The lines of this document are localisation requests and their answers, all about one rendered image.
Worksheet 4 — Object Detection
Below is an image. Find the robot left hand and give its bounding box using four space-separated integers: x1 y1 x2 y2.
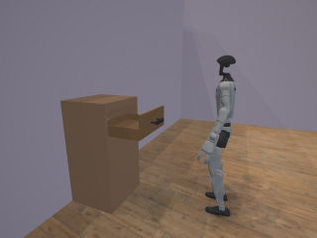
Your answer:
197 140 214 165

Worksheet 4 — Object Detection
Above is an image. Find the drawer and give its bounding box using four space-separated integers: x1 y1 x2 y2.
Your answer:
107 105 164 142

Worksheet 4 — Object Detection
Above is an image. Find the robot left foot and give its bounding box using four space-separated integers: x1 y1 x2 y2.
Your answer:
205 205 231 217

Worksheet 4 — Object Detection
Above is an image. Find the cabinet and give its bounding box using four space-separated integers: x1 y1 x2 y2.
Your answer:
60 94 140 214

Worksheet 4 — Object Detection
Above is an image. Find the left robot upper arm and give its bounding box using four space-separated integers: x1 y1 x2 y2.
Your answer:
218 81 231 116

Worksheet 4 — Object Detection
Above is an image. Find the humanoid robot head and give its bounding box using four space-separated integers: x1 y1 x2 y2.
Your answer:
217 55 236 82

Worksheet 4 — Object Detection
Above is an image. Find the handle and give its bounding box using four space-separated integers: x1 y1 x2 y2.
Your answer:
151 118 164 125

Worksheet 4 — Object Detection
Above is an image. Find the robot left forearm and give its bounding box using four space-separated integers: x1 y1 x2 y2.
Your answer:
208 108 228 143

